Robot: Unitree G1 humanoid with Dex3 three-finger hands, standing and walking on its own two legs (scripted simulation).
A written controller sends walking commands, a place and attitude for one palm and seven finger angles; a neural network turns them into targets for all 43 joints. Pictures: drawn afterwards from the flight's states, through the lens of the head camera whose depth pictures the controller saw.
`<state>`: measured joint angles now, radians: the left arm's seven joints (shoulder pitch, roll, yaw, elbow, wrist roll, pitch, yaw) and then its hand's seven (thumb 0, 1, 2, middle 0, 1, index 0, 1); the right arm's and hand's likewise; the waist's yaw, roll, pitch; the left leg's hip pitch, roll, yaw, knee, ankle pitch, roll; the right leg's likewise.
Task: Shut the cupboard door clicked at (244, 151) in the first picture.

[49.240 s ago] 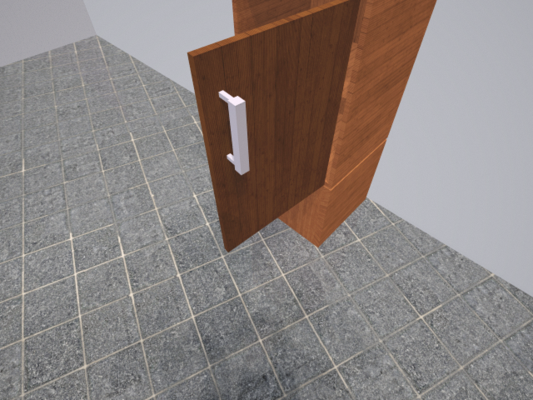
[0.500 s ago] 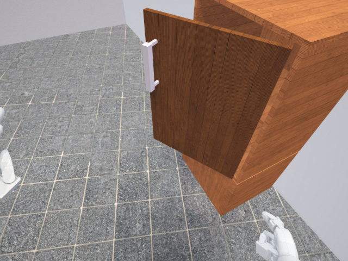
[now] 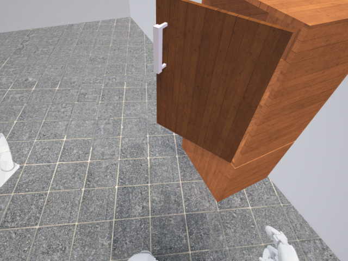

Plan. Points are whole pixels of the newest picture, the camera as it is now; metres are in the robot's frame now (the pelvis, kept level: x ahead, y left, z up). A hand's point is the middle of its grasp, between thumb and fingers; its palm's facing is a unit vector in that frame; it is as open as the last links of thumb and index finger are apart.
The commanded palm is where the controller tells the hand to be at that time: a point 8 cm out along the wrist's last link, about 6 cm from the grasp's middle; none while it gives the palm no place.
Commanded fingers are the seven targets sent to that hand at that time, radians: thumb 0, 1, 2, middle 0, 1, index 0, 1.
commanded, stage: step back with the hand held close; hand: left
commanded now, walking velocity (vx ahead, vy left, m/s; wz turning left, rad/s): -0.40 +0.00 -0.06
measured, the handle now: (161, 48) +0.77 +0.08 +0.10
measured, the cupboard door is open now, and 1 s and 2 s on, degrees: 30 30 30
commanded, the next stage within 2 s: stop stepping back and stand still in 0.32 s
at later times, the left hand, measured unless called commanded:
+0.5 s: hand out of the picture +0.11 +0.26 +0.19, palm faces +0.34 -0.83 -0.45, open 7.4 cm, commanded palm +0.06 +0.29 +0.20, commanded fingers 0.00 0.90 0.90 -0.20 -0.30 -0.20 -0.30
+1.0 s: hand out of the picture +0.07 +0.28 +0.18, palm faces +0.32 -0.80 -0.50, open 7.4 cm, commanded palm +0.01 +0.32 +0.20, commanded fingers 0.00 0.90 0.90 -0.20 -0.30 -0.20 -0.30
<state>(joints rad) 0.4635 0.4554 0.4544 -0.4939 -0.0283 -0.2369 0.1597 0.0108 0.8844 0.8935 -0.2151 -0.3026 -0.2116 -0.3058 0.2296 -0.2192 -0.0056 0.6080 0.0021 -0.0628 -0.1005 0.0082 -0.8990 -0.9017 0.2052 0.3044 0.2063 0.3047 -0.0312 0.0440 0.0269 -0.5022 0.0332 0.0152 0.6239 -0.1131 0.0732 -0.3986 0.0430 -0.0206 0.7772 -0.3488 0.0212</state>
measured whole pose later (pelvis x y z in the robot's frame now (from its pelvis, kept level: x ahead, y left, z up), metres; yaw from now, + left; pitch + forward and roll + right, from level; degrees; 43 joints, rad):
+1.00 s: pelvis -0.15 +0.04 +0.02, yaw -6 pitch +1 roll -1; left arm 0.58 0.46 0.40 -0.46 -0.04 -0.13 0.15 0.01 0.89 0.89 -0.21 -0.30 -0.21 -0.31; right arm 0.25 -0.15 0.05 0.62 -0.01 -0.03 -0.06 0.01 -0.89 -0.90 0.21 0.31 0.21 0.31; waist -0.03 0.03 -0.08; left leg -0.35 0.02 0.07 0.56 -0.27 0.01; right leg -0.17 0.05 -0.09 0.44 -0.27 -0.06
